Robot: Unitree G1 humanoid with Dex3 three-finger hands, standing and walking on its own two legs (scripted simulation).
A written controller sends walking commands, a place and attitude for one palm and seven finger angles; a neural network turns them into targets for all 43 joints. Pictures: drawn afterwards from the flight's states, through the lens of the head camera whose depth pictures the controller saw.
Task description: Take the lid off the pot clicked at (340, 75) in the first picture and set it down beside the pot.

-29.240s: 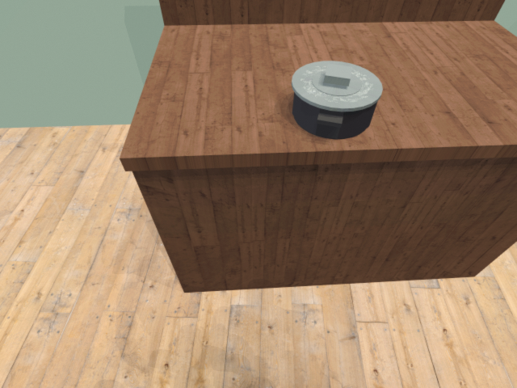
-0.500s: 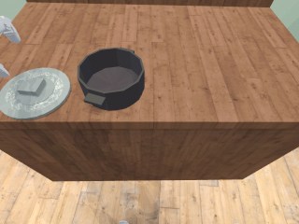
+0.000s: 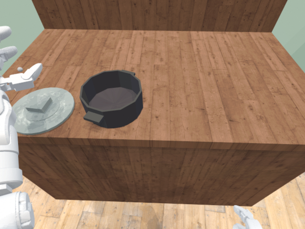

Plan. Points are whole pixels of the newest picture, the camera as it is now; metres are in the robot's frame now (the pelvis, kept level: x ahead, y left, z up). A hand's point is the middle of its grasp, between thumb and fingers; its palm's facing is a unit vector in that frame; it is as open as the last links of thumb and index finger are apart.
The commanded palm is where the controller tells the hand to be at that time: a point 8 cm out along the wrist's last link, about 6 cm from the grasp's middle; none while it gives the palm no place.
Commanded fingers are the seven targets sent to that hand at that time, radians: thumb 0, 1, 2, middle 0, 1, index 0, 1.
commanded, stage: draw the hand back to the body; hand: left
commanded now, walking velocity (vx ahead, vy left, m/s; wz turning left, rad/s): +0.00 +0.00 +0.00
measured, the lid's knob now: (39, 104) +0.47 +0.39 +0.04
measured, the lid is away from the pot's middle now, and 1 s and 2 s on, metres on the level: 0.24 0.24 0.24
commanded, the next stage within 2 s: step back with the hand held close in 1.34 s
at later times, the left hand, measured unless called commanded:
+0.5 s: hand (14, 99) +0.30 +0.28 +0.23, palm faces +0.53 -0.81 -0.25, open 8.0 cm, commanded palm +0.24 +0.30 +0.23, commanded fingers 0.00 0.90 0.90 -0.20 -0.30 -0.20 -0.30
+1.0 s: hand out of the picture +0.21 +0.26 +0.22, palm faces +0.47 -0.82 -0.32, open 7.4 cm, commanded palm +0.14 +0.29 +0.23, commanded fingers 0.00 0.90 0.90 -0.20 -0.30 -0.20 -0.30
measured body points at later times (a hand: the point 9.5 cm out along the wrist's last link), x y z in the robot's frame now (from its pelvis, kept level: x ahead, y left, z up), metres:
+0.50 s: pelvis +0.01 -0.02 +0.00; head +0.01 -0.04 +0.45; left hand +0.27 +0.32 +0.24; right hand +0.20 -0.24 -0.09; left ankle +0.01 +0.13 -0.74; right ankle -0.06 -0.12 -0.74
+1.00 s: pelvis -0.01 +0.00 +0.00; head -0.02 -0.02 +0.45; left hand +0.18 +0.30 +0.24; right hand +0.19 -0.21 -0.08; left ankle +0.01 +0.13 -0.74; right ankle -0.06 -0.12 -0.74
